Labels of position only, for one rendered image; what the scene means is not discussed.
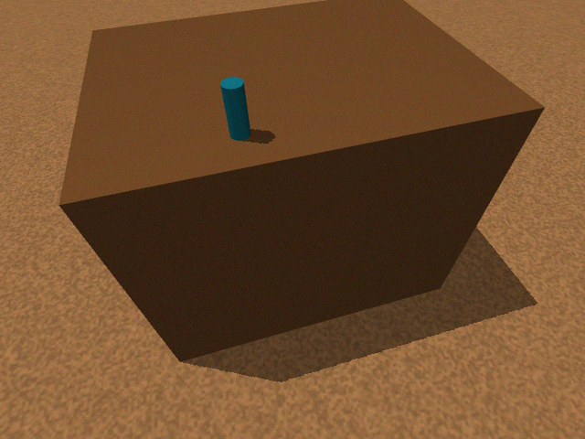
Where can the can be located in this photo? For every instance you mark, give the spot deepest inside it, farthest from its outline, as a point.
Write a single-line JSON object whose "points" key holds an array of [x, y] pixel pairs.
{"points": [[235, 103]]}

